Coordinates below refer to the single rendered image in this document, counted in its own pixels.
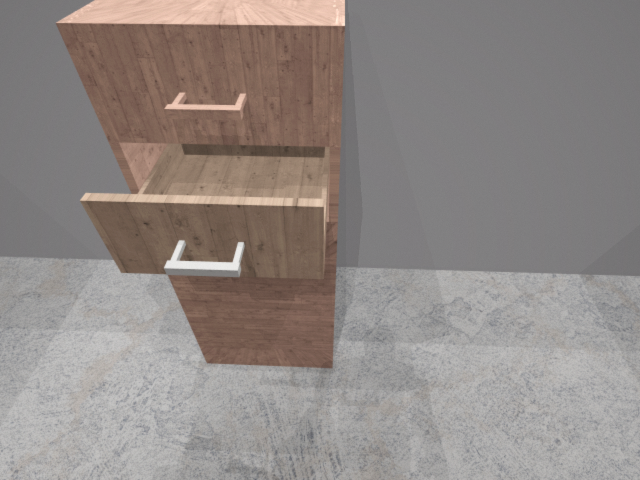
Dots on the cabinet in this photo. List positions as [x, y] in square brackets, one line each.
[282, 60]

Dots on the handle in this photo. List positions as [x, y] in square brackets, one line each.
[204, 112]
[200, 268]

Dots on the drawer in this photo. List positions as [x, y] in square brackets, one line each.
[272, 198]

